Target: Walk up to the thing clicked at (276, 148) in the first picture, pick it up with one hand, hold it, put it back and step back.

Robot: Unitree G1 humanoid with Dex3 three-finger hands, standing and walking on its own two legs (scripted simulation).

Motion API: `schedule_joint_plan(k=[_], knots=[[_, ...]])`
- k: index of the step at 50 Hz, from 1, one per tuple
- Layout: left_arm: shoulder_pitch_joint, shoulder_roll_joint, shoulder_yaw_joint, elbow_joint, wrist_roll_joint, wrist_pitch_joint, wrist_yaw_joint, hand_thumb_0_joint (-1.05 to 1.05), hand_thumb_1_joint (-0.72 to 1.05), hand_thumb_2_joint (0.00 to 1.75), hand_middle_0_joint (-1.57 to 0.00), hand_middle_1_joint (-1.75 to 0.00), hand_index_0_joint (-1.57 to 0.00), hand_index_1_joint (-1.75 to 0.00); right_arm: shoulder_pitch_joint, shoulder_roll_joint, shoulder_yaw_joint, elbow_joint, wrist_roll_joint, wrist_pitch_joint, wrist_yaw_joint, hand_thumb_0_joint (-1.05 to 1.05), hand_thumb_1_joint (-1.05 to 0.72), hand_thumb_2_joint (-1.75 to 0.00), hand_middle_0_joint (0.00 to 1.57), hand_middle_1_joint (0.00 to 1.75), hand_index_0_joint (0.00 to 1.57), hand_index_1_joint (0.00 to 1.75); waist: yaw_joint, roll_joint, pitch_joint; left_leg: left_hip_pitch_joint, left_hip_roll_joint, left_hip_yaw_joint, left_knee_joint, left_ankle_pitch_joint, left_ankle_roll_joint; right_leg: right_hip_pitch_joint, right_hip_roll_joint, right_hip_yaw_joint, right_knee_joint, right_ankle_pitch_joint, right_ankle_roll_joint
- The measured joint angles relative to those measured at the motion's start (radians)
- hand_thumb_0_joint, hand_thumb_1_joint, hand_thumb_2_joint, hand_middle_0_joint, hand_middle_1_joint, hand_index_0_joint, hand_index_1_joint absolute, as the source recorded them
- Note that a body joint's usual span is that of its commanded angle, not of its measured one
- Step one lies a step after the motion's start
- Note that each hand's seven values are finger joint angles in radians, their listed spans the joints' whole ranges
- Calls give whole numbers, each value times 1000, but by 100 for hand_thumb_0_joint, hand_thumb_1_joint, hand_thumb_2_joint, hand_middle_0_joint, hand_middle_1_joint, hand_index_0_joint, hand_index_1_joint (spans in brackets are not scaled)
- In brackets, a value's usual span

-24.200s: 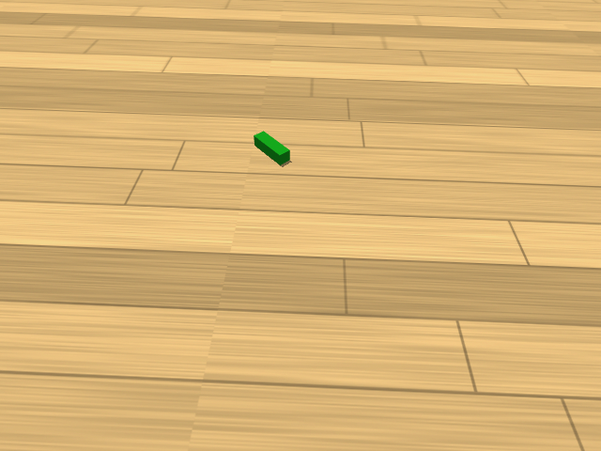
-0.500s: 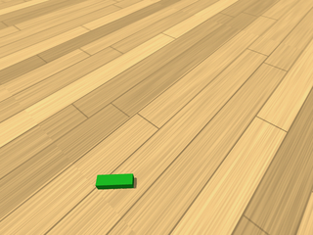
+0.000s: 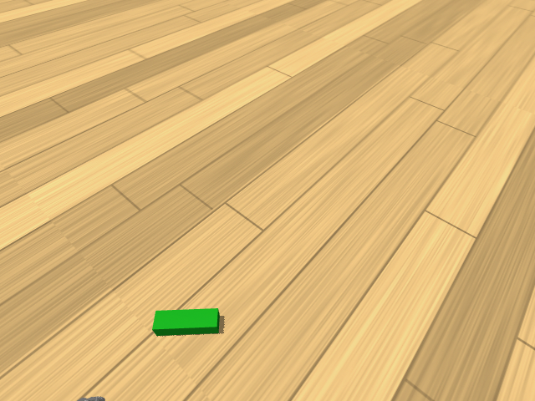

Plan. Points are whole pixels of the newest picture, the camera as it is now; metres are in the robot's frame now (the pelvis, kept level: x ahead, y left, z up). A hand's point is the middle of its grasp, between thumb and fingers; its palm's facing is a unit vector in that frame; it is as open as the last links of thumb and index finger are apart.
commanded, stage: stand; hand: left
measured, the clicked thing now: (187, 322) +0.51 +0.30 -0.75
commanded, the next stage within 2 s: walk up in 0.34 s
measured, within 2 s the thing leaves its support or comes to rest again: neither
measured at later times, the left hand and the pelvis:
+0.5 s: hand out of the picture +0.07 +0.27 -0.16, palm faces +0.00 -0.93 -0.37, open 7.4 cm; pelvis -0.03 +0.01 -0.01, yaw +0 degrees
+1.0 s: hand out of the picture -0.01 +0.30 -0.18, palm faces -0.08 -0.92 -0.39, open 7.4 cm; pelvis -0.14 +0.03 -0.02, yaw -2 degrees
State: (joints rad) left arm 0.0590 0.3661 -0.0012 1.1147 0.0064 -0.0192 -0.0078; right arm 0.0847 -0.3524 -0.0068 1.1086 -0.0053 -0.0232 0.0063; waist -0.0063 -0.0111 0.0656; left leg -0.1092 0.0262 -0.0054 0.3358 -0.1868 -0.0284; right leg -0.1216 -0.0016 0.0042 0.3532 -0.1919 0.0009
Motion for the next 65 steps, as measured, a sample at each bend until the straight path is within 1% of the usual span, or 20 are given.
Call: schedule_joint_plan(k=[17,21,27,30,33,34,36,38,40,42,44,49,53,54,55,56,58,61,63,65], knots=[[29,-4,-8,38,3,3,4,1,90,90,-20,-30,-20,-30,-15,6,2,36,-3,10,5,0,-90,-89,20,30,20,30,8,8,-6,-6,-3,4,-22,14,6,-3,-3,4,-32,20,6],[10,-4,22,-7,-12,19,10,1,90,89,-20,-30,-20,-30,-40,-2,-2,15,8,25,2,0,-90,-89,20,30,20,30,11,9,39,-61,-5,1,49,-4,10,-54,-4,2,34,4,5],[-23,14,43,-80,-11,52,14,1,90,89,-20,-30,-20,-30,-62,-29,-22,-50,11,54,-4,0,-90,-89,20,30,20,30,14,14,104,-163,-8,-5,185,-35,17,-151,-6,-1,163,-25,1],[-32,15,47,-111,-3,66,13,1,90,89,-20,-30,-20,-30,-60,-49,-34,-81,8,66,-7,0,-90,-89,20,30,20,30,7,25,121,-223,-17,-15,293,-83,40,-193,-10,-7,226,-40,2],[-38,18,50,-142,15,77,14,1,90,89,-20,-30,-20,-30,-33,-56,-45,-115,3,75,-3,0,-90,-89,20,30,20,30,3,7,125,-259,-57,-19,466,-256,63,-240,-34,6,283,-49,11],[-40,22,51,-152,20,79,16,1,90,89,-20,-30,-20,-30,-19,-55,-48,-125,4,73,0,0,-90,-89,20,30,20,29,-1,-3,121,-253,-64,-17,484,-272,70,-258,-44,10,299,-50,16],[-42,30,50,-177,21,85,20,1,90,89,-21,-30,-20,-30,21,-58,-51,-144,-1,63,3,0,-90,-89,20,30,20,30,-10,-11,101,-208,-51,-16,398,-183,76,-312,-50,12,354,-63,18],[-64,42,59,-199,17,90,30,1,90,89,-20,-30,-20,-30,40,-45,-56,-145,-17,56,-1,0,-90,-89,20,30,20,30,-10,-36,125,-220,-63,-9,415,-201,59,-362,-15,83,483,-205,1],[-68,45,66,-215,16,91,42,1,90,89,-20,-30,-20,-30,56,-29,-49,-144,-23,59,-1,0,-90,-89,20,30,20,30,-16,-41,140,-230,-56,-12,417,-192,60,-395,65,146,653,-337,-9],[-58,47,67,-222,11,91,45,1,90,89,-20,-30,-20,-30,68,-11,-44,-144,-29,63,-9,0,-90,-89,20,30,20,30,-18,-44,140,-229,-47,-11,378,-158,58,-410,112,160,787,-351,-10],[-38,44,67,-230,10,89,41,1,90,89,-20,-30,-20,-30,75,-4,-43,-155,-30,64,-19,0,-90,-89,21,30,20,30,-17,-38,138,-231,-35,-6,342,-126,59,-398,122,146,846,-341,2],[18,40,70,-243,15,91,30,1,90,89,-20,-30,-20,-30,68,-3,-43,-210,-25,51,-30,0,-90,-89,21,30,20,30,-17,-20,142,-255,-7,16,313,-75,54,-276,79,112,697,-340,30],[43,38,74,-246,16,85,21,1,90,89,-20,-30,-20,-30,48,-20,-36,-241,-19,57,-26,0,-90,-89,21,30,20,30,-7,-4,135,-305,14,33,346,-56,36,-155,30,65,420,-267,12],[48,36,75,-244,19,79,19,1,90,89,-20,-30,-20,-30,42,-28,-35,-244,-16,61,-24,0,-90,-89,21,30,20,30,-4,4,129,-324,20,33,363,-54,29,-122,25,52,336,-228,5],[49,23,77,-239,23,75,19,1,90,89,-20,-30,-20,-30,30,-40,-36,-242,-11,67,-24,0,-90,-89,21,30,20,30,-9,36,135,-336,37,15,378,-50,21,-114,43,36,315,-215,1],[55,13,75,-240,25,73,15,1,90,89,-20,-30,-20,-30,22,-47,-38,-238,-6,72,-25,0,-90,-89,21,30,20,30,-15,55,136,-347,29,-16,393,-71,23,-120,51,22,319,-207,-4],[77,7,67,-250,28,72,6,1,90,89,-20,-30,-20,-30,22,-45,-41,-233,-1,82,-32,0,-90,-89,21,30,20,30,0,38,118,-380,-42,-61,532,-242,22,-150,29,37,341,-197,-14],[93,-7,60,-257,29,78,12,1,90,89,-21,-30,-20,-30,39,-56,-39,-235,9,79,-34,0,-90,-89,20,30,20,30,14,27,96,-397,-124,-102,738,-304,23,-167,-3,46,316,-157,-15],[92,-9,59,-270,34,80,18,1,90,89,-21,-30,-20,-30,52,-62,-38,-239,8,71,-36,0,-90,-89,20,30,20,30,17,26,88,-372,-135,-101,775,-314,16,-185,-13,40,303,-131,-13],[83,-5,59,-291,38,79,24,1,90,89,-21,-30,-20,-30,63,-64,-37,-242,5,68,-38,0,-90,-89,20,30,20,30,17,25,89,-321,-123,-88,726,-332,11,-206,-20,27,301,-111,-10]])
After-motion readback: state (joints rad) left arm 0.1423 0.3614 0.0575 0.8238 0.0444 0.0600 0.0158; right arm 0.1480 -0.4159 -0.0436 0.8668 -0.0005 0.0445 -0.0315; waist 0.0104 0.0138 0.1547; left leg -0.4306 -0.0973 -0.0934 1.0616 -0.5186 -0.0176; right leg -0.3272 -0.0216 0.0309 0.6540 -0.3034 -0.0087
